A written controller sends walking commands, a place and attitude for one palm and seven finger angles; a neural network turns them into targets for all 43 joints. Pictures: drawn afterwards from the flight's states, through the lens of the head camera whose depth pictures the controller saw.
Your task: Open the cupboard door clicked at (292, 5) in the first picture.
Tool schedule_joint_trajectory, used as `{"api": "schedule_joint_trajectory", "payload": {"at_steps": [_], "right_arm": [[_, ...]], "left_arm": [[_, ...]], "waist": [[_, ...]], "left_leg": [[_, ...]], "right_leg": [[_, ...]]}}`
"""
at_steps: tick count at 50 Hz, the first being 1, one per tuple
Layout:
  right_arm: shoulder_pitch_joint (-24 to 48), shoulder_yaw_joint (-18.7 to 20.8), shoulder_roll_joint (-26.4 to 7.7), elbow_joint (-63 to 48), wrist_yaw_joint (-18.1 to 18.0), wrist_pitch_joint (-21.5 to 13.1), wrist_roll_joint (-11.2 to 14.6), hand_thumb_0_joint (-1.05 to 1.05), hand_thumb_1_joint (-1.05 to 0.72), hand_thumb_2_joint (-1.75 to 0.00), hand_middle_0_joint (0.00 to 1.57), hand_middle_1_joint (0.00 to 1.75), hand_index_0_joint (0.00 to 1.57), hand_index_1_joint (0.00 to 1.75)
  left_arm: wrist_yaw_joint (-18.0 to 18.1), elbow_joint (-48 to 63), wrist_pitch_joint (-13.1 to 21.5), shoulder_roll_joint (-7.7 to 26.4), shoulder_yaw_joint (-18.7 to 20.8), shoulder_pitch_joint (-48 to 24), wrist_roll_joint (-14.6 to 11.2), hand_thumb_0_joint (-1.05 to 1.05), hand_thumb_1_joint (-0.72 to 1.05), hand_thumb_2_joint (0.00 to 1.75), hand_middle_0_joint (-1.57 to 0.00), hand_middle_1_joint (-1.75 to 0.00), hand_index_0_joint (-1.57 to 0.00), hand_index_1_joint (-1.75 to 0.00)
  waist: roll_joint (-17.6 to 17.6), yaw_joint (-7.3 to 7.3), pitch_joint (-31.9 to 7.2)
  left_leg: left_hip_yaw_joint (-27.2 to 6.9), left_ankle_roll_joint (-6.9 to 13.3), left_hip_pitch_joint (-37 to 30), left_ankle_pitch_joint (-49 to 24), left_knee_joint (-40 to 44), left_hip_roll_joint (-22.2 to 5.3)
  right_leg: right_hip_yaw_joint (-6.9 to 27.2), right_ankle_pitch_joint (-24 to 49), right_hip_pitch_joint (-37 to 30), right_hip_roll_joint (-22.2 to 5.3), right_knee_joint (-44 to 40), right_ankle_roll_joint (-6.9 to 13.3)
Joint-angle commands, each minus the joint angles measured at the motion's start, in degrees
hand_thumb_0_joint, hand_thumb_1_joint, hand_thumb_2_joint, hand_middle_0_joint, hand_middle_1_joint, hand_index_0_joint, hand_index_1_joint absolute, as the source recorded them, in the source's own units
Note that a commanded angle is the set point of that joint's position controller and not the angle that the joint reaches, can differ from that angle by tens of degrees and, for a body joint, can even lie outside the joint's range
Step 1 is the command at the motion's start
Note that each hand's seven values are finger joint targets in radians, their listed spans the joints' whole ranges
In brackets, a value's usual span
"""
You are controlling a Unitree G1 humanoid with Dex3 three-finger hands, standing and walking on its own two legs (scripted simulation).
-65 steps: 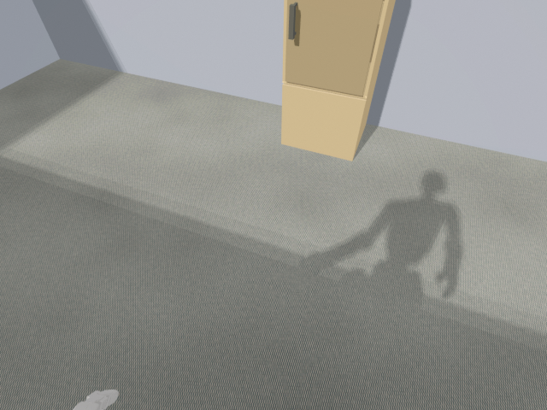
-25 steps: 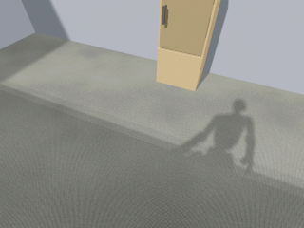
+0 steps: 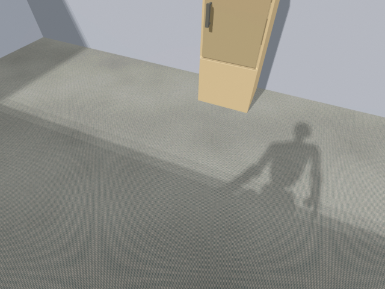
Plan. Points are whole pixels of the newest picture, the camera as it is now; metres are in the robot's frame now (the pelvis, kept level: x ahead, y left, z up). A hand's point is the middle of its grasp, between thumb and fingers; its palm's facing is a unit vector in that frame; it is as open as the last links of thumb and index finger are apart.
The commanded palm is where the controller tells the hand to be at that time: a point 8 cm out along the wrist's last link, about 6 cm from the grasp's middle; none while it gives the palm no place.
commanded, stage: look at it before walking up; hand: left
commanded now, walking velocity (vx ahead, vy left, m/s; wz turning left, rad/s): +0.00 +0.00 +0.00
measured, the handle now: (208, 14) +1.67 -0.01 -0.05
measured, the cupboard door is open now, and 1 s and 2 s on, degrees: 0 0 0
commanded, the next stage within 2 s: walk to a spot facing it in 0.14 s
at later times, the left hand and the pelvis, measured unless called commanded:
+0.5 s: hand out of the picture +0.05 +0.22 -0.18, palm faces +0.04 -0.98 -0.21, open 7.4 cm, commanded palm none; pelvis +0.04 +0.01 -0.01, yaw +2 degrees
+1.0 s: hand (140, 213) +0.36 +0.18 -0.19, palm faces -0.02 -0.98 -0.19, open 7.3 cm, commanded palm none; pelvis +0.24 +0.00 -0.03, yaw +3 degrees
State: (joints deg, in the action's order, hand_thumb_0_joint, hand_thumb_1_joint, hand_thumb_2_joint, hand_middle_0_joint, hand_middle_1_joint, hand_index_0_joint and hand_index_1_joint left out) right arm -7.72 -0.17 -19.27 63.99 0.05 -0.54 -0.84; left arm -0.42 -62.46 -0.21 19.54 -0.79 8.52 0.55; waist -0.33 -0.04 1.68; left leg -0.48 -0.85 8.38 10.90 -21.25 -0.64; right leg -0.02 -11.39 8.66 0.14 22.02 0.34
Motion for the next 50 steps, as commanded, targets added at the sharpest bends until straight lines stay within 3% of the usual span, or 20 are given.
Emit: {"api": "schedule_joint_trajectory", "payload": {"at_steps": [1, 12, 14, 15, 18, 20, 22, 24, 26, 27, 28, 29, 33, 37, 43, 45, 47, 48, 49, 50], "right_arm": [[2.98, 2.22, -11.99, -3.78, -0.74, -1.44, 0.35, 0.00, -0.90, -0.90, 0.20, 0.30, 0.20, 0.30], [3.60, 2.17, -12.13, -3.82, -0.71, -1.39, 0.37, 0.00, -0.90, -0.90, 0.20, 0.30, 0.20, 0.30], [-0.22, 0.36, -4.38, -2.19, -0.35, -0.30, -0.15, 0.00, -0.90, -0.90, 0.20, 0.30, 0.20, 0.30], [-1.81, 0.37, -4.09, -2.03, -0.18, 0.06, -0.28, 0.00, -0.90, -0.90, 0.20, 0.30, 0.20, 0.30], [-2.30, 0.76, -3.65, -2.85, 0.09, 0.55, -0.76, 0.00, -0.90, -0.90, 0.20, 0.30, 0.20, 0.30], [-2.73, 0.90, -2.50, -4.03, 0.08, 0.45, -0.69, 0.00, -0.90, -0.90, 0.20, 0.30, 0.20, 0.30], [-3.04, 1.28, -1.67, -4.98, 0.23, -0.24, -0.58, 0.00, -0.90, -0.90, 0.20, 0.30, 0.20, 0.30], [-5.28, 1.52, -0.39, -5.03, 0.39, -1.06, -0.28, 0.00, -0.90, -0.90, 0.20, 0.30, 0.20, 0.30], [-11.65, 1.63, 0.86, -3.08, 0.38, -1.78, -0.04, 0.00, -0.90, -0.90, 0.20, 0.30, 0.20, 0.30], [-17.09, 2.26, -0.94, -1.35, -0.08, -2.22, -0.26, 0.00, -0.90, -0.90, 0.20, 0.30, 0.20, 0.30], [-24.14, 3.78, -5.83, 0.57, -0.69, -2.55, -0.93, 0.00, -0.90, -0.90, 0.20, 0.30, 0.20, 0.30], [-26.86, 3.71, -5.34, 1.20, -0.99, -2.44, -0.71, 0.00, -0.90, -0.90, 0.20, 0.30, 0.20, 0.30], [-23.12, 2.22, 1.39, 0.09, -1.84, -4.03, -0.21, 0.00, -0.90, -0.90, 0.20, 0.30, 0.20, 0.30], [-24.57, 2.21, 3.59, 1.50, -2.37, -5.02, 0.17, 0.00, -0.90, -0.90, 0.20, 0.30, 0.20, 0.30], [-26.91, 2.27, 5.16, 3.27, -2.62, -4.92, -0.33, 0.00, -0.90, -0.90, 0.20, 0.30, 0.20, 0.30], [-27.05, 2.58, 4.19, 4.08, -2.51, -4.71, -0.41, 0.00, -0.90, -0.90, 0.20, 0.30, 0.20, 0.30], [-25.07, 3.12, 2.75, 3.75, -2.58, -4.63, -0.19, 0.00, -0.90, -0.90, 0.20, 0.30, 0.20, 0.30], [-23.50, 3.40, 2.19, 3.41, -2.49, -4.59, 0.01, 0.00, -0.90, -0.90, 0.20, 0.30, 0.20, 0.30], [-23.54, 3.41, 3.12, 2.66, -1.94, -4.52, 0.32, 0.00, -0.90, -0.90, 0.20, 0.30, 0.20, 0.30], [-27.38, 2.71, 6.85, 1.01, -1.29, -4.61, 1.03, 0.00, -0.90, -0.90, 0.20, 0.30, 0.20, 0.30]], "left_arm": [[0.96, 3.53, 1.65, 11.81, 2.64, -2.69, 0.10, 0.00, 0.90, 0.90, -0.20, -0.30, -0.20, -0.30], [0.95, 3.48, 1.73, 12.04, 2.57, -2.77, 0.13, 0.00, 0.90, 0.90, -0.20, -0.30, -0.20, -0.30], [1.23, 1.53, 0.62, 4.59, 1.01, 1.82, 0.11, 0.00, 0.90, 0.90, -0.20, -0.30, -0.20, -0.30], [1.12, 1.32, 0.27, 4.62, 1.07, 3.27, 0.39, 0.00, 0.90, 0.90, -0.20, -0.30, -0.20, -0.30], [0.39, 1.60, -0.10, 6.33, 2.14, 6.14, 0.78, 0.00, 0.90, 0.90, -0.20, -0.30, -0.20, -0.30], [0.50, 1.77, 0.12, 7.72, 3.08, 9.45, 0.79, 0.00, 0.90, 0.90, -0.20, -0.30, -0.20, -0.30], [0.70, 2.13, 1.03, 7.60, 3.79, 10.59, 0.68, 0.00, 0.90, 0.90, -0.20, -0.30, -0.20, -0.30], [0.70, 2.52, 1.73, 6.32, 4.01, 10.55, 0.68, 0.00, 0.90, 0.90, -0.20, -0.30, -0.20, -0.30], [0.63, 3.21, 1.69, 4.18, 3.77, 8.40, 0.48, 0.00, 0.90, 0.90, -0.20, -0.30, -0.20, -0.30], [0.40, 3.93, 1.57, 1.16, 3.42, 8.00, 0.28, 0.00, 0.90, 0.90, -0.20, -0.30, -0.20, -0.30], [0.04, 5.53, 1.64, -2.47, 2.64, 6.07, 0.11, 0.00, 0.90, 0.90, -0.20, -0.30, -0.20, -0.30], [0.41, 7.47, 2.25, -1.80, 2.61, 1.87, 0.92, 0.00, 0.90, 0.90, -0.20, -0.30, -0.20, -0.30], [-0.57, 5.55, 2.73, -3.90, 3.25, 2.86, 1.03, 0.00, 0.90, 0.90, -0.20, -0.30, -0.20, -0.30], [-1.05, 5.51, 1.82, -6.29, 3.37, 3.15, 0.96, 0.00, 0.90, 0.90, -0.20, -0.30, -0.20, -0.30], [-1.43, 9.06, 2.23, -8.47, 3.21, -6.63, 0.36, 0.00, 0.90, 0.90, -0.20, -0.30, -0.20, -0.30], [-1.19, 8.97, 2.52, -7.69, 3.37, -5.98, 0.34, 0.00, 0.90, 0.90, -0.20, -0.30, -0.20, -0.30], [-0.88, 7.04, 2.94, -6.40, 4.11, 1.66, 0.55, 0.00, 0.90, 0.90, -0.20, -0.30, -0.20, -0.30], [-0.64, 4.74, 3.36, -4.77, 4.80, 9.43, 0.82, 0.00, 0.90, 0.90, -0.20, -0.30, -0.20, -0.30], [-0.19, 2.16, 4.14, -1.14, 5.91, 18.28, 1.40, 0.00, 0.90, 0.90, -0.20, -0.30, -0.20, -0.30], [0.85, 0.98, 4.48, 5.18, 7.56, 24.88, 1.66, 0.00, 0.90, 0.90, -0.20, -0.30, -0.20, -0.30]], "waist": [[0.65, -0.05, -2.88], [0.31, -0.11, -2.74], [-0.12, -0.14, -3.70], [-1.08, -0.34, -3.24], [-4.73, -1.39, 3.06], [-9.65, -2.05, 4.32], [-9.05, -1.83, 5.40], [-6.98, -0.65, 4.73], [-2.45, 2.45, 4.21], [5.58, 4.14, 3.73], [17.96, 6.38, 4.04], [15.25, 6.67, 6.95], [4.69, 3.19, 8.01], [6.44, 1.69, 5.48], [7.86, 3.55, 8.12], [8.55, 2.76, 6.71], [7.63, -1.09, 2.66], [6.57, -4.79, -1.14], [1.81, -8.25, -6.59], [-12.98, -8.91, -15.57]], "left_leg": [[-5.60, 2.47, -0.26, -5.02, 3.47, -6.28], [-5.30, 2.38, -0.99, -5.74, 3.59, -6.26], [-3.87, 1.32, -0.59, 1.11, 2.40, -5.42], [-3.80, 1.59, 0.83, 7.15, 1.64, -4.82], [-2.26, 1.73, 9.92, 18.83, -2.56, -2.01], [1.77, 1.40, 14.99, 16.46, -11.94, -0.31], [2.11, 1.61, 17.16, 14.33, -16.68, -1.83], [2.95, 1.91, 14.21, 12.95, -13.42, -2.59], [3.49, 2.36, 2.12, 9.13, -4.60, -2.40], [-4.79, 4.25, -5.12, 11.37, 1.51, -6.28], [-21.63, 9.24, -10.63, 15.32, 9.55, -17.83], [-27.12, 11.97, -10.67, 11.43, 12.23, -21.32], [-15.94, 12.25, -8.95, -8.20, 10.32, -17.78], [-6.47, 10.52, -9.90, -16.17, 10.61, -13.38], [-1.10, 9.33, -7.99, -22.88, 10.77, -11.56], [-0.44, 9.30, -8.98, -31.47, 7.74, -12.64], [1.12, 8.40, -9.61, -41.92, -1.17, -13.06], [2.20, 6.79, -7.32, -40.69, -10.16, -11.92], [3.20, 4.75, 2.78, -29.48, -24.35, -9.35], [5.25, 2.59, 18.24, 7.20, -44.98, 0.18]], "right_leg": [[6.17, 3.34, 0.41, -7.02, -4.40, 1.47], [6.17, 4.53, 0.44, -7.07, -4.62, 1.42], [5.60, -4.83, 0.32, -6.78, -4.31, 0.35], [6.19, -11.55, 0.70, -6.53, -4.30, 0.54], [10.54, -25.31, 2.61, -8.18, -7.49, 2.50], [17.05, -30.93, 0.74, -13.15, -11.72, 5.70], [19.39, -26.81, -0.03, -16.60, -12.61, 8.63], [14.82, -18.14, 0.16, -16.00, -8.94, 8.92], [7.18, -14.86, 8.05, -11.83, -1.75, 6.32], [1.62, -13.00, 14.73, -6.32, 8.51, 3.68], [-7.00, -15.87, 25.41, -0.09, 25.68, 0.44], [-3.14, -21.00, 31.38, -0.71, 34.42, 0.85], [-0.57, -10.13, 32.78, -6.66, 42.11, 0.02], [-3.34, -3.10, 32.28, -6.75, 39.85, -1.46], [-8.09, 1.66, 25.71, -4.64, 19.32, -0.44], [-8.98, 0.44, 20.41, -2.73, 16.13, 1.13], [-8.93, 0.80, 11.27, -1.02, 13.64, 2.73], [-8.61, 3.35, 1.59, -0.57, 10.32, 3.28], [-3.01, 3.84, -13.93, -5.05, 9.26, 5.25], [21.94, 3.71, -27.36, -22.32, 3.70, 11.08]]}}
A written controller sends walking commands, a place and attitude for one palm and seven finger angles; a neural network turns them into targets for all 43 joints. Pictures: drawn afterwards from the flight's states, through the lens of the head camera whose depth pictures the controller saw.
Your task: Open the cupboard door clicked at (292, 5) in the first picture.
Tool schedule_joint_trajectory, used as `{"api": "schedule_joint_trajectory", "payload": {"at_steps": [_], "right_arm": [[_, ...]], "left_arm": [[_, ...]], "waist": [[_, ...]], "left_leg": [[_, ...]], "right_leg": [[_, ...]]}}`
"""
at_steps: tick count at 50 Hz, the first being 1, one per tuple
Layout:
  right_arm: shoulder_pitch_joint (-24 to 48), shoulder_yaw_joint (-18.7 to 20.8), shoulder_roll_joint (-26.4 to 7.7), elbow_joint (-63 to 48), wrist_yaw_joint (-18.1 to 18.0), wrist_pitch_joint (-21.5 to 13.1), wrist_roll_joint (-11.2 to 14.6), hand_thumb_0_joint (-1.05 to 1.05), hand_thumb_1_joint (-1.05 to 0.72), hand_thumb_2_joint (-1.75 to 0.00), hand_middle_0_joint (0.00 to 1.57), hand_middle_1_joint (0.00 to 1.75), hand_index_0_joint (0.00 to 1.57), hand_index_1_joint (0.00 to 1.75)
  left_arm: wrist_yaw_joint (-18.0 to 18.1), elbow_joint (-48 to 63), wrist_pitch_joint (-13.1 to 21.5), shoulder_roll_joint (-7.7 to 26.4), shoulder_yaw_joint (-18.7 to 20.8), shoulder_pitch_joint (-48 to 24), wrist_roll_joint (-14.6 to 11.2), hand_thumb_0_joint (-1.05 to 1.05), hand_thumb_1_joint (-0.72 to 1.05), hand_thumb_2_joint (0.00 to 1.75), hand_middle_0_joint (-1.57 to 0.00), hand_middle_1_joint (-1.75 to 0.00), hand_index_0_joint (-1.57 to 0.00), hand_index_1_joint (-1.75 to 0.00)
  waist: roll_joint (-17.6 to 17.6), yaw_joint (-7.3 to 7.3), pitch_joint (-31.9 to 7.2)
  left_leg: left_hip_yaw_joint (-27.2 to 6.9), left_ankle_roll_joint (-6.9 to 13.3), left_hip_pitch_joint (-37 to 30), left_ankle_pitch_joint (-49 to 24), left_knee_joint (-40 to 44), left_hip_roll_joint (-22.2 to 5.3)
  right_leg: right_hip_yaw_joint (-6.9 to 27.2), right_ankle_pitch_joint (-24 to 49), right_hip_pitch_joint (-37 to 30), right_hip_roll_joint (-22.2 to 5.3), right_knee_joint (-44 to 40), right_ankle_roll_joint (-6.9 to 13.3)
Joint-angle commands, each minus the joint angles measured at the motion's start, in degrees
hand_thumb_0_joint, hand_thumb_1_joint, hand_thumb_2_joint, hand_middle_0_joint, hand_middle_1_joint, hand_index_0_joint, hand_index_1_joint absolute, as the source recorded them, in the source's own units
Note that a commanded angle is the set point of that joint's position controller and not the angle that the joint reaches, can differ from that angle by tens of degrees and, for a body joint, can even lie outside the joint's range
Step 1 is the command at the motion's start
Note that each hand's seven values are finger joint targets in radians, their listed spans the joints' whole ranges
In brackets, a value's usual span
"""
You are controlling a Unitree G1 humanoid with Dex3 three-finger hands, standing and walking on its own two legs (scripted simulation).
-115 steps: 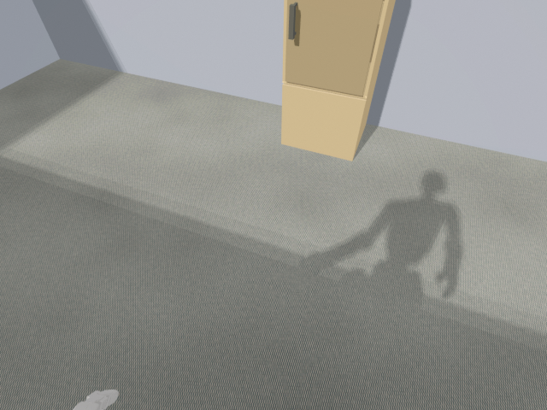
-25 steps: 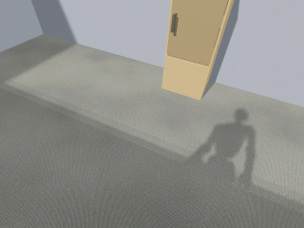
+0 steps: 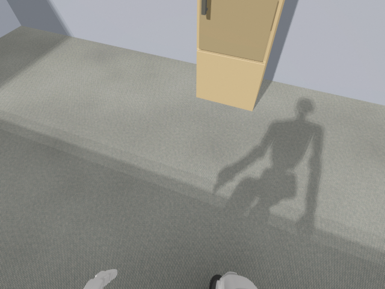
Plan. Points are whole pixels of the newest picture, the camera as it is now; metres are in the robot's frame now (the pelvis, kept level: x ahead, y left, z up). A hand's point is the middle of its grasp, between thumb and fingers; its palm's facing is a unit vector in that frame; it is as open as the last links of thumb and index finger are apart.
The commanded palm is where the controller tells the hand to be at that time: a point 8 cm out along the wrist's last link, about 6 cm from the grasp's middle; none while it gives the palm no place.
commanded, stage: walk to a spot facing it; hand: left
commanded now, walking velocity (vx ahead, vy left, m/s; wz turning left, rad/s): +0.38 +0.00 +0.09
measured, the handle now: out of the picture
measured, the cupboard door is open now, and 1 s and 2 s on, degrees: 0 0 0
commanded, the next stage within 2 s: turn to face it in 1.04 s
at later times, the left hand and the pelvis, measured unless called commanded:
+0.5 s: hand out of the picture +0.11 +0.15 -0.15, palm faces +0.21 -0.97 -0.14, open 7.3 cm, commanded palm none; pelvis +0.22 +0.01 +0.02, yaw +6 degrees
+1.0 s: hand (123, 152) +0.52 +0.22 -0.14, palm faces +0.04 -0.98 -0.18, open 7.4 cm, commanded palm none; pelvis +0.43 +0.04 +0.03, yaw +3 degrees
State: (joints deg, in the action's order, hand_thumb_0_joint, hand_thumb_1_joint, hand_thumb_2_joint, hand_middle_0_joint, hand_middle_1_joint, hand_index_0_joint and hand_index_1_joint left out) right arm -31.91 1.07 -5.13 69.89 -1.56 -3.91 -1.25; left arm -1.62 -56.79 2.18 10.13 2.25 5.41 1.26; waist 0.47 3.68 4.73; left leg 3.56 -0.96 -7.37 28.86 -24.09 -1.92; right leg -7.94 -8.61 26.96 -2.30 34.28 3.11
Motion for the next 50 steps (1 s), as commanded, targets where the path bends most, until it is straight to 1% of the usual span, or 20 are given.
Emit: {"api": "schedule_joint_trajectory", "payload": {"at_steps": [1, 2, 4, 6, 8, 10, 13, 21, 24, 26, 27, 28, 29, 31, 33, 35, 37, 44, 48, 50], "right_arm": [[-0.22, 1.51, -6.99, -6.10, 0.15, -0.96, 1.46, 0.00, -0.90, -0.90, 0.20, 0.30, 0.20, 0.30], [2.30, 2.07, -6.99, -6.07, 0.39, -0.76, 1.44, 0.00, -0.90, -0.90, 0.20, 0.30, 0.20, 0.30], [7.86, 2.09, -5.86, -7.48, 0.93, 0.12, 0.45, 0.00, -0.90, -0.90, 0.20, 0.30, 0.20, 0.30], [5.93, 1.87, -3.68, -6.57, 1.19, 1.77, -0.23, 0.00, -0.90, -0.90, 0.20, 0.30, 0.20, 0.30], [5.47, 2.00, -3.48, -6.88, 1.47, 2.90, -0.44, 0.00, -0.90, -0.90, 0.20, 0.30, 0.20, 0.30], [7.45, 2.39, -3.68, -8.27, 1.84, 3.45, -0.53, 0.00, -0.90, -0.90, 0.20, 0.30, 0.20, 0.30], [14.02, 2.42, -5.22, -11.10, 2.61, 3.27, -0.45, 0.00, -0.90, -0.90, 0.20, 0.30, 0.20, 0.30], [29.50, 1.46, -5.59, -16.36, 3.77, 1.68, -0.07, 0.00, -0.90, -0.90, 0.20, 0.30, 0.20, 0.30], [27.14, 1.75, -6.69, -15.87, 3.40, 1.22, -0.06, 0.00, -0.90, -0.90, 0.20, 0.30, 0.20, 0.30], [13.42, 2.68, -9.64, -11.67, 2.49, 0.52, -0.50, 0.00, -0.90, -0.90, 0.20, 0.30, 0.20, 0.30], [5.41, 3.99, -15.23, -9.82, 1.78, 0.18, -1.06, 0.00, -0.90, -0.90, 0.20, 0.30, 0.20, 0.30], [0.06, 5.08, -20.45, -8.60, 1.22, 0.18, -0.55, 0.00, -0.90, -0.90, 0.20, 0.30, 0.20, 0.30], [1.44, 4.84, -19.26, -8.37, 0.85, 0.69, 0.35, 0.00, -0.90, -0.90, 0.20, 0.30, 0.20, 0.30], [9.88, 3.74, -13.96, -10.17, 0.42, 0.02, 0.43, 0.00, -0.90, -0.90, 0.20, 0.30, 0.20, 0.30], [13.36, 2.45, -9.81, -10.42, 0.32, -0.79, 0.25, 0.00, -0.90, -0.90, 0.20, 0.30, 0.20, 0.30], [13.35, 2.38, -8.06, -9.87, 0.22, -1.26, 0.29, 0.00, -0.90, -0.90, 0.20, 0.30, 0.20, 0.30], [13.06, 2.40, -8.47, -10.36, 0.18, -1.46, 0.34, 0.00, -0.90, -0.90, 0.20, 0.30, 0.20, 0.30], [7.73, 2.64, -10.07, -8.02, 0.04, -1.59, 0.35, 0.00, -0.90, -0.90, 0.20, 0.30, 0.20, 0.30], [2.89, 2.57, -10.23, -6.02, 0.01, -1.17, -0.25, 0.00, -0.90, -0.90, 0.20, 0.30, 0.20, 0.30], [2.49, 2.60, -10.71, -5.54, 0.06, -0.98, -0.56, 0.00, -0.90, -0.90, 0.20, 0.30, 0.20, 0.30]], "left_arm": [[2.19, -5.55, 1.75, 16.69, 4.77, 27.82, -0.31, 0.00, 0.90, 0.90, -0.20, -0.30, -0.20, -0.30], [2.16, -4.41, 1.55, 14.12, 4.41, 21.36, -0.57, 0.00, 0.90, 0.90, -0.20, -0.30, -0.20, -0.30], [2.37, -2.29, 1.90, 8.29, 2.38, 13.12, -0.32, 0.00, 0.90, 0.90, -0.20, -0.30, -0.20, -0.30], [2.50, -1.99, 2.37, 4.79, 1.23, 9.63, 0.10, 0.00, 0.90, 0.90, -0.20, -0.30, -0.20, -0.30], [2.38, -2.56, 2.54, 3.77, 0.87, 11.02, 0.19, 0.00, 0.90, 0.90, -0.20, -0.30, -0.20, -0.30], [2.41, -2.83, 2.80, 2.99, 1.03, 11.89, 0.31, 0.00, 0.90, 0.90, -0.20, -0.30, -0.20, -0.30], [2.29, -3.27, 3.20, 4.24, 0.86, 14.27, 0.10, 0.00, 0.90, 0.90, -0.20, -0.30, -0.20, -0.30], [2.76, -6.57, 3.24, 6.21, 0.46, 23.69, 0.13, 0.00, 0.90, 0.90, -0.20, -0.30, -0.20, -0.30], [2.84, -7.01, 2.93, 6.98, 0.72, 23.55, 0.19, 0.00, 0.90, 0.90, -0.20, -0.30, -0.20, -0.30], [2.85, -6.81, 2.87, 7.48, 0.94, 21.41, -0.21, 0.00, 0.90, 0.90, -0.20, -0.30, -0.20, -0.30], [2.45, -5.95, 2.86, 5.37, 0.74, 22.93, -0.72, 0.00, 0.90, 0.90, -0.20, -0.30, -0.20, -0.30], [1.82, -4.10, 3.15, 2.89, -0.13, 22.81, -1.12, 0.00, 0.90, 0.90, -0.20, -0.30, -0.20, -0.30], [2.25, -3.10, 2.92, 5.10, 0.51, 18.66, -0.72, 0.00, 0.90, 0.90, -0.20, -0.30, -0.20, -0.30], [1.80, -3.17, 2.19, 3.51, 0.89, 13.61, -0.43, 0.00, 0.90, 0.90, -0.20, -0.30, -0.20, -0.30], [1.32, -4.70, 0.85, 0.92, 1.04, 15.91, 0.41, 0.00, 0.90, 0.90, -0.20, -0.30, -0.20, -0.30], [1.28, -5.25, -0.31, -0.36, 1.19, 18.46, 0.65, 0.00, 0.90, 0.90, -0.20, -0.30, -0.20, -0.30], [1.07, -4.42, -1.24, -0.75, 1.29, 17.69, 0.82, 0.00, 0.90, 0.90, -0.20, -0.30, -0.20, -0.30], [0.18, 0.58, -1.69, 1.53, 1.67, 4.71, 0.45, 0.00, 0.90, 0.90, -0.20, -0.30, -0.20, -0.30], [0.10, 2.98, -0.99, 1.14, 1.20, -2.64, 0.26, 0.00, 0.90, 0.90, -0.20, -0.30, -0.20, -0.30], [0.20, 3.52, -0.50, 1.61, 1.18, -3.15, 0.16, 0.00, 0.90, 0.90, -0.20, -0.30, -0.20, -0.30]], "waist": [[-12.85, -11.59, -18.03], [-9.72, -9.69, -11.18], [-2.96, -5.81, -1.45], [-2.44, -2.34, 0.95], [-5.28, -1.20, 0.98], [-7.07, -0.81, 1.83], [-6.41, -2.15, 2.15], [-4.14, -7.10, 1.78], [-4.82, -5.31, 0.02], [-2.61, 1.14, -7.30], [6.16, 3.75, -14.44], [16.42, 4.12, -18.17], [8.21, 3.78, -15.19], [2.42, 0.87, -5.50], [2.50, -2.69, -0.29], [3.50, -4.68, -1.11], [3.72, -5.14, -0.13], [4.85, -3.13, 3.12], [5.36, -0.55, 4.59], [5.93, -0.71, 3.97]], "left_leg": [[-4.71, 3.80, 38.51, 2.72, -55.25, 1.99], [-6.07, 4.51, 39.75, -2.50, -58.24, -1.87], [-5.99, 3.79, 40.09, -9.44, -55.48, -5.84], [-5.05, 2.81, 35.70, -12.25, -50.95, -6.77], [-3.38, 1.60, 35.65, -14.48, -46.77, -6.78], [-2.62, 0.69, 37.12, -18.17, -42.93, -7.23], [-1.63, -0.21, 41.38, -21.27, -36.12, -7.53], [2.57, 1.20, 42.82, -19.17, -16.63, -4.71], [4.98, 3.28, 34.81, -15.24, -12.12, -1.94], [5.52, 5.19, 14.61, -19.75, -4.98, 0.39], [-8.01, 8.94, -1.95, -23.58, -2.86, -10.05], [-28.10, 15.59, -12.41, -33.41, 2.21, -24.15], [-27.14, 17.37, -9.22, -32.61, 4.76, -25.33], [-19.37, 13.43, 5.64, -26.88, 8.65, -21.39], [-10.79, 9.68, 16.14, -26.60, 11.53, -16.46], [-6.31, 9.22, 18.63, -24.84, 13.06, -14.18], [-4.34, 9.63, 19.38, -22.52, 15.30, -13.45], [-1.75, 10.14, 10.31, -26.58, 16.06, -13.87], [0.27, 9.52, 6.24, -34.95, 13.35, -14.51], [0.72, 9.06, 5.31, -39.78, 10.38, -15.25]], "right_leg": [[40.91, -3.44, -41.07, -26.04, -16.51, 10.97], [36.83, -14.71, -33.04, -24.19, -19.83, 10.14], [27.39, -15.29, -15.41, -20.58, -22.04, 7.29], [16.66, -10.60, -6.83, -16.90, -23.63, 4.88], [11.05, -8.41, -4.81, -14.33, -24.75, 3.91], [8.69, -8.30, -4.14, -12.91, -26.41, 3.70], [7.96, -5.35, -9.88, -12.81, -27.06, 4.47], [5.35, 18.51, -27.78, -14.39, -21.37, 4.65], [3.37, 29.34, -29.18, -14.78, -15.30, 4.34], [-1.36, 33.64, -23.34, -11.50, 2.60, 1.64], [-3.62, 16.88, -10.30, -6.35, 17.69, -1.42], [-1.92, -21.80, 5.52, 1.04, 35.46, -3.24], [4.20, -22.92, 9.42, -1.25, 41.65, -2.05], [6.55, -14.57, 11.02, -5.52, 42.55, -2.77], [6.96, -9.37, 5.51, -6.85, 38.18, -3.44], [6.30, -6.46, 3.59, -6.61, 34.80, -4.02], [5.93, -3.42, 5.24, -6.96, 32.09, -4.67], [4.37, 1.70, 12.50, -7.30, 17.16, -5.46], [2.03, -0.63, 10.38, -5.00, 6.82, -3.84], [1.30, -3.04, 6.45, -3.59, 2.45, -2.46]]}}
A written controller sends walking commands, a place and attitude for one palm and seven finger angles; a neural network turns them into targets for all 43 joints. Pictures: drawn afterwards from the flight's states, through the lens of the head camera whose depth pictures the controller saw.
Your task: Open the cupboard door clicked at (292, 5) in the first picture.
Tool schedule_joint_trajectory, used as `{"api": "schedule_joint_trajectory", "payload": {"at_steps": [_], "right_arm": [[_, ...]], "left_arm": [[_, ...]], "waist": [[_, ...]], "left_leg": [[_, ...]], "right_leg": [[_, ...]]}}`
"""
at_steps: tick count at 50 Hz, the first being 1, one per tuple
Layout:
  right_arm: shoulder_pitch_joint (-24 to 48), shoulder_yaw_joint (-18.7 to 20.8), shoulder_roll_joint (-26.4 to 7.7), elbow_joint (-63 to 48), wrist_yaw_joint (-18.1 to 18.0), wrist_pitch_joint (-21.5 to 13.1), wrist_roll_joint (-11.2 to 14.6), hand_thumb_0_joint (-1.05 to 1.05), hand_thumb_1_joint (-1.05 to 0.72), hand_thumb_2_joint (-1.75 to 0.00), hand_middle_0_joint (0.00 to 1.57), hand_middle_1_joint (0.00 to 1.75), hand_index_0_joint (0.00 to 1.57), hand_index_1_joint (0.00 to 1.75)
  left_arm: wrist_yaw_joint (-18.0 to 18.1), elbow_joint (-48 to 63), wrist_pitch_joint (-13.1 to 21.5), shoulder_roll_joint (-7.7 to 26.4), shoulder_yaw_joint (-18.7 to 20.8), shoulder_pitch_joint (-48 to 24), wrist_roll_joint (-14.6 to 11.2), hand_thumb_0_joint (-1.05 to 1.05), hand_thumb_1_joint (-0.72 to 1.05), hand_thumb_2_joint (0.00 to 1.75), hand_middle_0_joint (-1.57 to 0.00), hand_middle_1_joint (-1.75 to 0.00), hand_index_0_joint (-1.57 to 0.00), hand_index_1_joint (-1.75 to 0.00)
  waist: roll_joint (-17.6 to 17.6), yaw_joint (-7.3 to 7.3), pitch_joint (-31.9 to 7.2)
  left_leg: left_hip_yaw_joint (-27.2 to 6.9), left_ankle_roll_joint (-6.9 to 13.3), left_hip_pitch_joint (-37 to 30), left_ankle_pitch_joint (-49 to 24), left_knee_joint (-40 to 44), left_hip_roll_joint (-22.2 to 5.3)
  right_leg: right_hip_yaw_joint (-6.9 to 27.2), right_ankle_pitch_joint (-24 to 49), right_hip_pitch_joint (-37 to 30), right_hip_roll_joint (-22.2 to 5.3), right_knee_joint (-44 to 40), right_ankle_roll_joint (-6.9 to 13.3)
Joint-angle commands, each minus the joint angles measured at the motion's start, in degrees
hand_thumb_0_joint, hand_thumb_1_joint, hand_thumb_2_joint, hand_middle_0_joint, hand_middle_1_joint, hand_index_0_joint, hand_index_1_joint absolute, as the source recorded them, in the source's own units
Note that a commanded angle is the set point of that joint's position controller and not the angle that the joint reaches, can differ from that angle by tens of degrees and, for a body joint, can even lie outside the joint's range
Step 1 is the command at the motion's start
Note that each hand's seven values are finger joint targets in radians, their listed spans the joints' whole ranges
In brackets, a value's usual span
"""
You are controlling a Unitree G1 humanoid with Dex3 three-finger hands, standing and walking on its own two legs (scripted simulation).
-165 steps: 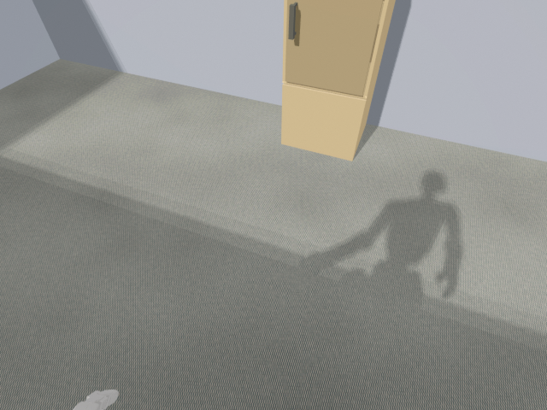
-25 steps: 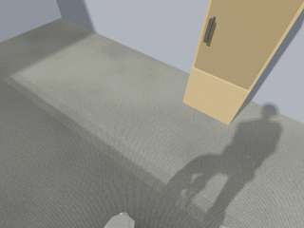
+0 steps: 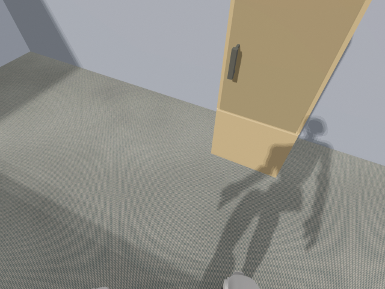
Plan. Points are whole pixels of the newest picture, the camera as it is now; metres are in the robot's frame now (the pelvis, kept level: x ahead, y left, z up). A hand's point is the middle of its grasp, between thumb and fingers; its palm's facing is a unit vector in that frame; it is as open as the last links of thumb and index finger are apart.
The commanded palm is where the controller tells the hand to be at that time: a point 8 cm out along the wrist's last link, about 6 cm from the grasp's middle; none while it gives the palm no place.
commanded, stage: walk to a spot facing it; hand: left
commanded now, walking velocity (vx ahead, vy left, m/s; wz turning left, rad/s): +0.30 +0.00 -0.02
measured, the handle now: (234, 61) +0.98 -0.16 -0.05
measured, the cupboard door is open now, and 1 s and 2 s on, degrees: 0 0 0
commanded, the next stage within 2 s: turn to face it in 0.04 s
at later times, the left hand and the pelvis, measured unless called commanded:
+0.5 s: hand (128, 277) +0.18 +0.16 -0.18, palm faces -0.03 -0.98 -0.19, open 7.3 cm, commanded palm none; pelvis +0.16 -0.02 -0.01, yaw -8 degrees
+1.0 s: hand (142, 220) +0.32 +0.15 -0.16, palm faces -0.36 -0.90 -0.26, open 7.4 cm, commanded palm none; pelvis +0.17 -0.01 -0.01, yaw -23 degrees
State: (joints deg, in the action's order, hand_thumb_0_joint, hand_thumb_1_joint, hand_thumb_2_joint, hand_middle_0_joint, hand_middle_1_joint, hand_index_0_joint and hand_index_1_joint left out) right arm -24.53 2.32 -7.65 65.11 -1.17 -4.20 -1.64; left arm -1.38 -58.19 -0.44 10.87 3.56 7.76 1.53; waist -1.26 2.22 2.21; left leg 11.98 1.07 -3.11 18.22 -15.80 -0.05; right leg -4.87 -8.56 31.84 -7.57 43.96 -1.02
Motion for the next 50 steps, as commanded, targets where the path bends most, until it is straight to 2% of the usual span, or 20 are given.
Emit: {"api": "schedule_joint_trajectory", "payload": {"at_steps": [1, 3, 4, 5, 6, 7, 10, 13, 22, 25, 26, 27, 28, 29, 30, 31, 34, 46, 49, 50], "right_arm": [[-4.26, 1.41, -8.62, -0.65, -0.37, -0.58, -0.18, 0.00, -0.90, -0.90, 0.20, 0.30, 0.20, 0.30], [-2.73, 1.48, -9.59, -0.62, -0.33, -0.38, 0.29, 0.00, -0.90, -0.90, 0.20, 0.30, 0.20, 0.30], [-2.23, 1.37, -8.62, -1.02, 0.15, -0.53, 0.91, 0.00, -0.90, -0.90, 0.20, 0.30, 0.20, 0.30], [-6.06, 0.56, -4.56, -2.61, 0.46, -0.64, 1.53, 0.00, -0.90, -0.90, 0.20, 0.30, 0.20, 0.30], [-3.03, 0.61, -6.11, -3.67, 0.10, -0.19, 1.64, 0.00, -0.90, -0.90, 0.20, 0.30, 0.20, 0.30], [-1.72, 1.08, -5.60, -3.14, -0.04, 0.08, 1.75, 0.00, -0.90, -0.90, 0.20, 0.30, 0.20, 0.30], [2.56, 0.67, -2.82, -3.15, 0.05, 1.53, 0.72, 0.00, -0.90, -0.90, 0.20, 0.30, 0.20, 0.30], [0.00, 0.38, -1.31, -2.72, -0.02, 3.32, 0.46, 0.00, -0.90, -0.90, 0.20, 0.30, 0.20, 0.30], [12.65, 1.10, -5.34, -9.85, -0.23, 3.81, 1.00, 0.00, -0.90, -0.90, 0.20, 0.30, 0.20, 0.30], [11.23, 1.37, -6.71, -10.13, -0.73, 3.29, 1.20, 0.00, -0.90, -0.90, 0.20, 0.30, 0.20, 0.30], [8.87, 1.60, -8.88, -9.66, -1.06, 2.80, 1.04, 0.00, -0.90, -0.90, 0.20, 0.30, 0.20, 0.30], [7.71, 2.49, -14.01, -10.08, -1.19, 2.50, 0.34, 0.00, -0.90, -0.90, 0.20, 0.30, 0.20, 0.30], [7.44, 2.81, -16.53, -10.98, -1.08, 3.29, 0.24, 0.00, -0.90, -0.90, 0.20, 0.30, 0.20, 0.30], [10.55, 2.38, -14.60, -12.01, -1.06, 3.63, 0.07, 0.00, -0.90, -0.90, 0.20, 0.30, 0.20, 0.30], [14.71, 1.78, -12.47, -13.26, -1.26, 3.32, 0.21, 0.00, -0.90, -0.90, 0.20, 0.30, 0.20, 0.30], [16.50, 1.54, -11.63, -14.19, -1.30, 3.34, 0.18, 0.00, -0.90, -0.90, 0.20, 0.30, 0.20, 0.30], [16.40, 1.48, -10.58, -14.55, -1.23, 3.06, 0.36, 0.00, -0.90, -0.90, 0.20, 0.30, 0.20, 0.30], [7.87, 3.48, -13.14, -9.96, -0.28, 3.86, 0.02, 0.00, -0.90, -0.90, 0.20, 0.30, 0.20, 0.30], [9.80, 3.59, -13.04, -10.04, 0.14, 4.35, 0.62, 0.00, -0.90, -0.90, 0.20, 0.30, 0.20, 0.30], [8.95, 3.13, -10.02, -10.38, 0.52, 4.63, 1.17, 0.00, -0.90, -0.90, 0.20, 0.30, 0.20, 0.30]], "left_arm": [[-0.02, 4.60, 2.41, 1.17, 0.03, -3.53, -0.08, 0.00, 0.90, 0.90, -0.20, -0.30, -0.20, -0.30], [0.23, 0.81, 3.34, 3.33, 0.65, 8.44, 0.20, 0.00, 0.90, 0.90, -0.20, -0.30, -0.20, -0.30], [0.72, -2.02, 4.16, 7.03, 1.67, 16.92, 0.64, 0.00, 0.90, 0.90, -0.20, -0.30, -0.20, -0.30], [1.67, -3.22, 4.63, 13.86, 3.41, 23.41, 0.61, 0.00, 0.90, 0.90, -0.20, -0.30, -0.20, -0.30], [1.86, -3.65, 4.30, 15.73, 3.34, 24.51, -0.77, 0.00, 0.90, 0.90, -0.20, -0.30, -0.20, -0.30], [2.05, -2.64, 4.08, 13.53, 2.88, 18.34, -0.79, 0.00, 0.90, 0.90, -0.20, -0.30, -0.20, -0.30], [2.52, -0.72, 4.35, 5.90, 0.48, 8.91, -0.95, 0.00, 0.90, 0.90, -0.20, -0.30, -0.20, -0.30], [2.74, -0.49, 4.31, 4.52, -0.13, 7.24, -0.32, 0.00, 0.90, 0.90, -0.20, -0.30, -0.20, -0.30], [2.26, 1.97, 1.53, 9.35, 2.61, 7.18, -0.24, 0.00, 0.90, 0.90, -0.20, -0.30, -0.20, -0.30], [2.26, 2.60, 0.36, 9.36, 2.94, 5.84, -0.65, 0.00, 0.90, 0.90, -0.20, -0.30, -0.20, -0.30], [2.26, 3.41, -0.08, 7.46, 2.59, 5.95, -0.98, 0.00, 0.90, 0.90, -0.20, -0.30, -0.20, -0.30], [1.82, 4.40, -0.48, 4.19, 2.12, 7.66, -1.50, 0.00, 0.90, 0.90, -0.20, -0.30, -0.20, -0.30], [1.68, 5.01, -0.63, 4.57, 2.13, 7.63, -1.11, 0.00, 0.90, 0.90, -0.20, -0.30, -0.20, -0.30], [1.61, 4.36, -1.21, 6.28, 2.63, 7.55, -0.54, 0.00, 0.90, 0.90, -0.20, -0.30, -0.20, -0.30], [1.39, 3.62, -1.70, 6.30, 3.03, 8.70, -0.14, 0.00, 0.90, 0.90, -0.20, -0.30, -0.20, -0.30], [1.01, 3.36, -1.90, 6.88, 3.49, 8.55, 0.19, 0.00, 0.90, 0.90, -0.20, -0.30, -0.20, -0.30], [0.65, 3.36, -2.44, 5.27, 3.27, 10.08, 0.15, 0.00, 0.90, 0.90, -0.20, -0.30, -0.20, -0.30], [1.25, 6.79, -1.84, 2.72, 1.09, 3.25, -0.22, 0.00, 0.90, 0.90, -0.20, -0.30, -0.20, -0.30], [1.60, 5.00, -0.95, 4.70, 1.36, 9.03, -0.16, 0.00, 0.90, 0.90, -0.20, -0.30, -0.20, -0.30], [2.10, 4.68, -0.19, 9.22, 1.86, 10.24, 0.38, 0.00, 0.90, 0.90, -0.20, -0.30, -0.20, -0.30]], "waist": [[7.73, -0.37, 4.74], [4.55, -6.00, -1.81], [0.11, -9.50, -7.86], [-15.99, -10.08, -16.60], [-12.94, -9.99, -17.43], [-8.84, -7.87, -12.17], [-0.66, -3.16, -0.47], [-4.56, -0.01, -0.45], [-7.34, -2.56, -3.72], [-5.26, -0.92, -3.99], [1.05, -0.08, -4.91], [16.49, -0.20, -5.78], [20.23, 0.05, -4.98], [13.65, -0.76, -2.49], [15.07, -2.83, -1.17], [10.97, -3.20, 0.80], [9.89, -3.55, -1.09], [12.86, 0.31, -5.34], [9.20, -3.29, -7.01], [-2.07, -3.87, -7.36]], "left_leg": [[-6.88, 6.70, 0.79, -34.40, -0.89, -17.28], [-4.50, 4.37, 3.32, -42.04, -15.19, -14.54], [-3.19, 2.30, 13.29, -33.53, -28.32, -11.78], [-1.36, -0.64, 30.16, 4.90, -47.36, -2.68], [-9.51, -0.03, 33.56, 15.78, -58.15, -1.25], [-11.91, 0.16, 33.97, 11.45, -61.52, -4.25], [-11.26, -1.67, 31.44, 3.80, -55.27, -8.58], [-8.33, -3.86, 26.64, 2.91, -45.21, -7.97], [-7.42, -5.79, 24.33, 0.47, -27.38, -4.49], [-7.13, -5.52, 13.25, -6.33, -14.17, -3.76], [-9.55, -4.73, 6.37, -9.59, -7.44, -7.57], [-23.56, 0.12, 1.77, -16.96, -2.98, -20.76], [-28.40, 5.70, 6.27, -19.74, -0.10, -28.66], [-25.07, 7.07, 13.24, -11.87, 1.74, -27.62], [-22.34, 5.98, 15.89, -9.70, 3.08, -24.73], [-19.23, 5.17, 18.09, -6.90, 2.85, -22.47], [-11.04, 4.01, 16.06, -9.40, 1.94, -18.17], [-7.03, 6.86, 6.81, -26.49, -4.99, -21.73], [-2.67, 2.10, 13.06, -19.18, -12.80, -19.05], [0.51, -1.76, 21.11, -7.53, -21.51, -14.95]], "right_leg": [[-2.44, -4.40, -2.52, 3.01, -9.02, 2.52], [-4.43, -0.35, -19.17, 6.36, -14.62, 3.77], [1.36, 3.75, -34.75, 1.30, -15.10, 5.58], [24.46, 13.33, -50.43, -16.61, -18.54, 11.09], [29.79, 20.59, -48.31, -20.56, -23.43, 13.89], [24.52, 16.05, -40.80, -19.24, -24.63, 14.06], [12.79, 24.39, -20.97, -12.49, -26.84, 11.00], [6.60, 30.26, -14.28, -8.14, -27.00, 10.09], [15.13, 19.90, -17.84, -5.94, -23.48, 10.88], [16.45, 12.66, -13.02, -3.99, -19.15, 7.97], [14.04, 5.30, -8.97, -0.20, -14.65, 5.50], [7.50, -13.66, -0.45, 7.93, -3.88, 1.38], [3.94, -27.75, 0.02, 8.47, 10.10, -0.30], [6.25, -25.39, -2.27, 6.07, 17.49, -0.37], [6.38, -21.94, -1.45, 5.43, 21.05, -0.76], [5.84, -19.08, -1.31, 5.25, 24.03, -0.98], [4.65, -12.83, -1.14, 4.69, 26.03, -2.12], [-0.64, -17.99, -9.58, 4.94, -2.33, -1.38], [-0.68, -2.02, -21.84, 4.80, -19.34, 0.01], [8.74, 5.96, -28.30, -3.21, -25.77, 2.30]]}}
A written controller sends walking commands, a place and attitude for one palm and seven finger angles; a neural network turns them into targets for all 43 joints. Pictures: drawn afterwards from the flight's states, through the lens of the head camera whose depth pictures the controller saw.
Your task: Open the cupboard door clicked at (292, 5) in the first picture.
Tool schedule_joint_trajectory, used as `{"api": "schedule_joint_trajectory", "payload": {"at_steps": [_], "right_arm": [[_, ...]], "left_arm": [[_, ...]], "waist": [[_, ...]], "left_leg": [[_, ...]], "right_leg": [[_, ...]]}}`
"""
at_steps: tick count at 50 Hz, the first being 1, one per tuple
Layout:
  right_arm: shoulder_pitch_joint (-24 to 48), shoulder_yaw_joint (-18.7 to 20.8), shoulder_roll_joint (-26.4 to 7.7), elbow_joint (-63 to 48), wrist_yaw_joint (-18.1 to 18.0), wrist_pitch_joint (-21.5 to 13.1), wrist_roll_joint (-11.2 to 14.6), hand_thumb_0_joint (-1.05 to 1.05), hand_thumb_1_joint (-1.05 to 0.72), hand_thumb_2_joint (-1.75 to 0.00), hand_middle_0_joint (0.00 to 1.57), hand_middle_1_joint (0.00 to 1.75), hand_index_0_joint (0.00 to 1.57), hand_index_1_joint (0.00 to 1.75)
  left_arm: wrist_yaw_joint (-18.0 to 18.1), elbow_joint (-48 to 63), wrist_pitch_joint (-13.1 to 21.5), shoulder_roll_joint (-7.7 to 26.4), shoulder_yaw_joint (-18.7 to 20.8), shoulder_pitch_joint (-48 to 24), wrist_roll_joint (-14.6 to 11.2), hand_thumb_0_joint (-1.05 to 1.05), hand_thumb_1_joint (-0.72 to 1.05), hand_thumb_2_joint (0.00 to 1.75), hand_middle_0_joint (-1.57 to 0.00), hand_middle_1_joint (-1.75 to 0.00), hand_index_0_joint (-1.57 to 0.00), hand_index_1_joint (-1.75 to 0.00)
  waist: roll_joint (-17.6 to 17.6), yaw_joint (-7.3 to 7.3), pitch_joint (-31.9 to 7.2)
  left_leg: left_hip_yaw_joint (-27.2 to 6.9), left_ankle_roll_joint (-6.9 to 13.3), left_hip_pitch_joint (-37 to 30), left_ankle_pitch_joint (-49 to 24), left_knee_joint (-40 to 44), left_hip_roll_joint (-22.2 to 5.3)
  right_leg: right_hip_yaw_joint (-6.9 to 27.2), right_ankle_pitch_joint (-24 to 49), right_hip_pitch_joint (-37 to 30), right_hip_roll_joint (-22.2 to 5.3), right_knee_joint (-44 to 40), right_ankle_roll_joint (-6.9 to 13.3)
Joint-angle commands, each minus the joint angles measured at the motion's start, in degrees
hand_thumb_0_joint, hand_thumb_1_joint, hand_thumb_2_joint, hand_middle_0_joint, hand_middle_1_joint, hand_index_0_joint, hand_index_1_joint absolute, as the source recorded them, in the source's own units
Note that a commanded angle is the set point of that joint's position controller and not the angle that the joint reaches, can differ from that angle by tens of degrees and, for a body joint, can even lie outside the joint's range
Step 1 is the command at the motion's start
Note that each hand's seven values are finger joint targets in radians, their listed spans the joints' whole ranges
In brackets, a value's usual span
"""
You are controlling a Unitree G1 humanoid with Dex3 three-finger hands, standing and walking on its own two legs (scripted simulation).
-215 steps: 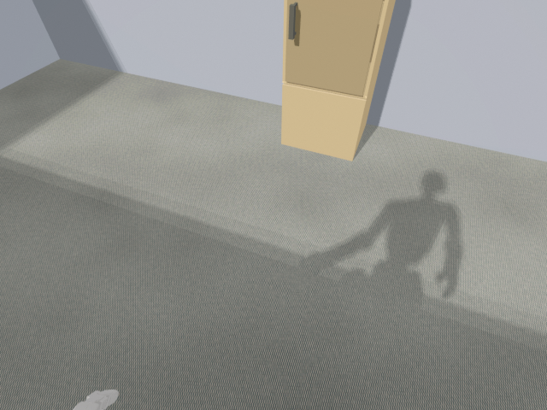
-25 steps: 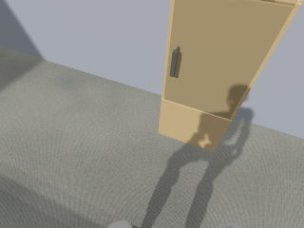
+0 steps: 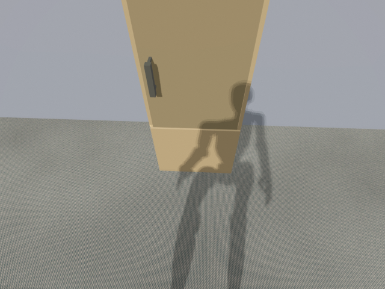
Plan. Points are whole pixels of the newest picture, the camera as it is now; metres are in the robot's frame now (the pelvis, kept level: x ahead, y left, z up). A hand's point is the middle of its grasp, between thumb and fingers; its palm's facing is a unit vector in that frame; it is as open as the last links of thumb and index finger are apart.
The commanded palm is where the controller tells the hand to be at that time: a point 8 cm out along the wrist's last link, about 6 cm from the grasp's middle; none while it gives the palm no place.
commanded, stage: take the last steps up to it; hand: left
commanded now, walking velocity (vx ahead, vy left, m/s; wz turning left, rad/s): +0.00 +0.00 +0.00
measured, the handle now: (151, 77) +0.81 +0.18 -0.04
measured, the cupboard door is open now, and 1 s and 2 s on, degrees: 0 0 0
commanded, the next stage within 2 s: come to a stop and stand still in 0.94 s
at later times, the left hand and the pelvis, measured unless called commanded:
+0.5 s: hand out of the picture +0.03 +0.18 -0.18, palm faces +0.05 -0.99 -0.16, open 7.3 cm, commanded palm none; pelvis +0.06 +0.01 +0.00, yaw -3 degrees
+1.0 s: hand (151, 216) +0.33 +0.13 -0.16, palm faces -0.05 -0.98 -0.21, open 7.3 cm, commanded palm none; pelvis +0.22 -0.04 -0.01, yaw -3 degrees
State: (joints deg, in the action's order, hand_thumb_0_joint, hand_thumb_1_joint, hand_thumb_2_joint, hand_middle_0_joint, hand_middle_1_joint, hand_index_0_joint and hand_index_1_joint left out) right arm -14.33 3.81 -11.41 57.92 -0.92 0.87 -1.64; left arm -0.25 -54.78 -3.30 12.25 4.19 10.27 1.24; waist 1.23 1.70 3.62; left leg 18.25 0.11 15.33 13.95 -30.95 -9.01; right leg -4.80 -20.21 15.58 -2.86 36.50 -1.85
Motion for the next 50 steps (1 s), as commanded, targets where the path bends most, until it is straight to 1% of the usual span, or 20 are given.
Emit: {"api": "schedule_joint_trajectory", "payload": {"at_steps": [1, 2, 5, 8, 16, 20, 22, 23, 24, 25, 27, 30, 33, 41, 44, 45, 46, 47, 48, 50], "right_arm": [[1.56, 0.12, -1.96, -5.55, 0.48, -0.12, 1.14, 0.00, -0.90, -0.90, 0.20, 0.30, 0.20, 0.30], [2.89, 0.01, -3.42, -5.72, -0.06, 0.82, 0.94, 0.00, -0.90, -0.90, 0.20, 0.30, 0.20, 0.30], [1.10, 0.26, -4.09, -3.18, 0.67, 1.03, 0.09, 0.00, -0.90, -0.90, 0.20, 0.30, 0.20, 0.30], [-1.49, 0.38, -3.98, -1.13, 1.31, -0.02, -0.31, 0.00, -0.90, -0.90, 0.20, 0.30, 0.20, 0.30], [2.71, 0.00, -2.31, -2.45, 1.78, -1.75, 0.09, 0.00, -0.90, -0.90, 0.20, 0.30, 0.20, 0.30], [0.78, -0.29, -1.78, -1.97, 1.81, -2.55, 0.41, 0.00, -0.90, -0.90, 0.20, 0.30, 0.20, 0.30], [-5.29, -0.57, -2.17, 0.59, 1.31, -3.40, 0.49, 0.00, -0.90, -0.90, 0.20, 0.30, 0.20, 0.30], [-9.92, -0.13, -4.60, 2.14, 0.70, -3.89, 0.48, 0.00, -0.90, -0.90, 0.20, 0.30, 0.20, 0.30], [-15.31, 1.06, -9.37, 3.41, 0.28, -4.06, -0.19, 0.00, -0.90, -0.90, 0.20, 0.30, 0.20, 0.30], [-18.63, 1.50, -11.98, 3.44, 0.07, -3.45, -0.07, 0.00, -0.90, -0.90, 0.20, 0.30, 0.20, 0.30], [-12.70, 0.14, -7.17, 2.60, -0.33, -3.70, 0.14, 0.00, -0.90, -0.90, 0.20, 0.30, 0.20, 0.30], [-8.35, -0.98, -3.97, 1.98, -0.69, -5.00, 0.50, 0.00, -0.90, -0.90, 0.20, 0.30, 0.20, 0.30], [-9.72, -0.87, -3.74, 3.06, -0.85, -5.55, 0.79, 0.00, -0.90, -0.90, 0.20, 0.30, 0.20, 0.30], [-12.30, -0.16, -3.38, 6.02, -0.60, -4.76, 0.16, 0.00, -0.90, -0.90, 0.20, 0.30, 0.20, 0.30], [-10.75, -0.16, -3.58, 6.25, -0.54, -4.34, 0.43, 0.00, -0.90, -0.90, 0.20, 0.30, 0.20, 0.30], [-11.06, -0.23, -2.65, 6.27, -0.12, -4.53, 0.83, 0.00, -0.90, -0.90, 0.20, 0.30, 0.20, 0.30], [-13.37, -0.82, 0.67, 5.31, 0.35, -4.73, 1.30, 0.00, -0.90, -0.90, 0.20, 0.30, 0.20, 0.30], [-12.90, -0.96, 0.09, 3.80, 0.16, -4.19, 1.47, 0.00, -0.90, -0.90, 0.20, 0.30, 0.20, 0.30], [-12.28, -0.50, -0.63, 4.30, -0.03, -3.73, 1.24, 0.00, -0.90, -0.90, 0.20, 0.30, 0.20, 0.30], [-8.42, -0.38, 0.62, 4.34, 0.34, -3.15, 0.92, 0.00, -0.90, -0.90, 0.20, 0.30, 0.20, 0.30]], "left_arm": [[1.64, 1.01, 3.14, 12.79, 1.86, 8.46, 0.75, 0.00, 0.90, 0.90, -0.20, -0.30, -0.20, -0.30], [1.77, 0.57, 3.01, 12.11, 1.32, 9.54, 0.04, 0.00, 0.90, 0.90, -0.20, -0.30, -0.20, -0.30], [2.08, 0.89, 3.42, 7.93, 0.73, 3.51, -0.03, 0.00, 0.90, 0.90, -0.20, -0.30, -0.20, -0.30], [1.44, 0.46, 4.73, 6.26, 0.04, 3.60, -0.20, 0.00, 0.90, 0.90, -0.20, -0.30, -0.20, -0.30], [1.03, -3.51, 6.11, 7.23, 0.48, 10.25, 0.29, 0.00, 0.90, 0.90, -0.20, -0.30, -0.20, -0.30], [0.80, -4.87, 6.03, 7.26, 0.53, 9.52, 0.21, 0.00, 0.90, 0.90, -0.20, -0.30, -0.20, -0.30], [0.66, -5.18, 5.80, 6.21, 0.44, 7.95, -0.29, 0.00, 0.90, 0.90, -0.20, -0.30, -0.20, -0.30], [0.38, -4.99, 5.60, 4.17, -0.06, 8.34, -0.50, 0.00, 0.90, 0.90, -0.20, -0.30, -0.20, -0.30], [-0.03, -3.68, 5.55, 1.06, -0.67, 7.68, -0.83, 0.00, 0.90, 0.90, -0.20, -0.30, -0.20, -0.30], [-0.11, -1.60, 5.70, 1.00, -0.96, 4.23, -0.42, 0.00, 0.90, 0.90, -0.20, -0.30, -0.20, -0.30], [-0.16, -2.52, 5.20, 1.91, -0.46, 2.66, 0.46, 0.00, 0.90, 0.90, -0.20, -0.30, -0.20, -0.30], [-1.13, -4.30, 5.24, 0.13, -0.71, 5.12, 0.51, 0.00, 0.90, 0.90, -0.20, -0.30, -0.20, -0.30], [-0.81, -4.59, 4.50, -0.81, -0.85, 6.14, 0.36, 0.00, 0.90, 0.90, -0.20, -0.30, -0.20, -0.30], [-0.63, -1.08, 4.93, -1.58, -0.90, -2.28, 0.15, 0.00, 0.90, 0.90, -0.20, -0.30, -0.20, -0.30], [-0.49, -3.79, 5.72, 0.18, -0.19, 6.26, 0.39, 0.00, 0.90, 0.90, -0.20, -0.30, -0.20, -0.30], [-0.16, -5.70, 6.42, 3.35, 0.49, 12.77, 0.66, 0.00, 0.90, 0.90, -0.20, -0.30, -0.20, -0.30], [0.59, -7.25, 7.22, 8.76, 1.83, 18.54, 1.09, 0.00, 0.90, 0.90, -0.20, -0.30, -0.20, -0.30], [0.80, -7.47, 7.06, 12.15, 2.04, 21.59, -0.07, 0.00, 0.90, 0.90, -0.20, -0.30, -0.20, -0.30], [1.10, -6.63, 6.83, 10.62, 1.79, 17.16, -0.46, 0.00, 0.90, 0.90, -0.20, -0.30, -0.20, -0.30], [1.37, -4.71, 6.89, 6.11, 0.65, 8.80, -0.55, 0.00, 0.90, 0.90, -0.20, -0.30, -0.20, -0.30]], "waist": [[-18.73, -4.33, -6.04], [-13.85, -5.19, -7.00], [-14.09, -2.55, -2.19], [-9.43, -1.50, 0.02], [-7.33, -4.59, 1.46], [-8.56, -2.79, 2.04], [-4.77, 0.06, 0.73], [2.97, 1.77, -1.07], [15.30, 3.80, -1.91], [17.40, 4.72, -0.95], [10.17, 2.70, 4.47], [2.71, -0.45, 3.27], [4.42, -1.37, 1.33], [6.32, 0.14, 4.10], [2.82, -4.21, 0.05], [-2.20, -7.03, -3.97], [-16.19, -8.47, -9.92], [-18.77, -7.82, -12.00], [-12.89, -6.51, -8.74], [-7.99, -3.95, -2.38]], "left_leg": [[-5.83, -3.46, 15.27, 19.60, -16.18, 0.85], [-12.70, -3.15, 13.90, 20.70, -22.10, 1.12], [-15.53, -3.14, 17.94, 10.81, -29.50, 1.21], [-14.48, -3.80, 16.69, 4.40, -27.80, 1.61], [-13.63, -2.91, 15.39, 7.82, -13.28, 2.54], [-12.02, -1.91, 6.05, 5.44, -3.74, 4.03], [-10.22, -1.55, -6.82, -0.15, 5.26, 5.62], [-14.84, -0.21, -15.66, 2.57, 8.33, 2.61], [-30.87, 4.41, -20.39, 9.59, 14.51, -9.18], [-40.63, 9.26, -18.40, 15.62, 21.10, -16.33], [-36.46, 9.28, -9.47, 18.14, 24.06, -13.57], [-26.09, 7.82, -8.61, 3.15, 23.14, -8.95], [-20.19, 8.42, -11.47, -9.34, 21.69, -6.85], [-16.48, 8.64, -10.96, -17.70, 17.09, -7.22], [-13.89, 6.15, -6.99, -17.79, 6.58, -4.55], [-11.95, 4.21, -2.26, -14.71, -3.16, -1.64], [-8.18, 1.58, 9.01, 3.31, -19.23, 4.64], [-12.24, 0.85, 13.53, 21.26, -33.11, 7.81], [-16.65, 1.20, 14.68, 18.82, -38.61, 5.33], [-17.98, 0.91, 15.10, 10.24, -40.06, 2.02]], "right_leg": [[22.37, 33.29, -13.31, -19.32, -19.65, 8.27], [20.31, 30.70, -9.51, -20.19, -19.49, 12.27], [16.91, 6.58, -7.19, -13.64, -23.76, 10.72], [12.84, 4.74, -5.82, -10.99, -24.51, 9.61], [17.57, 0.80, -11.08, -14.10, -26.02, 13.21], [15.16, -0.08, -6.37, -12.58, -23.74, 11.48], [10.51, -0.37, 0.24, -8.43, -17.74, 8.61], [7.33, -0.59, 6.60, -4.99, -9.57, 6.59], [0.32, -5.14, 15.66, 1.20, 5.04, 3.75], [-0.55, -12.05, 20.21, 2.54, 17.74, 3.30], [3.66, -6.53, 22.04, -1.92, 27.56, 3.66], [3.29, 2.07, 19.07, -3.74, 26.38, 2.33], [2.05, 5.18, 18.98, -4.01, 22.69, 0.97], [-1.60, 6.31, 12.59, -2.59, 2.16, 1.67], [-3.47, 11.53, -2.93, 0.30, -6.02, 2.70], [0.04, 13.22, -13.31, -1.83, -8.37, 3.69], [17.24, 15.95, -24.71, -15.65, -12.38, 7.97], [29.55, 19.01, -24.27, -23.95, -19.94, 12.52], [27.35, 11.93, -19.14, -23.11, -21.74, 13.83], [21.21, 7.07, -7.82, -19.98, -24.22, 11.48]]}}
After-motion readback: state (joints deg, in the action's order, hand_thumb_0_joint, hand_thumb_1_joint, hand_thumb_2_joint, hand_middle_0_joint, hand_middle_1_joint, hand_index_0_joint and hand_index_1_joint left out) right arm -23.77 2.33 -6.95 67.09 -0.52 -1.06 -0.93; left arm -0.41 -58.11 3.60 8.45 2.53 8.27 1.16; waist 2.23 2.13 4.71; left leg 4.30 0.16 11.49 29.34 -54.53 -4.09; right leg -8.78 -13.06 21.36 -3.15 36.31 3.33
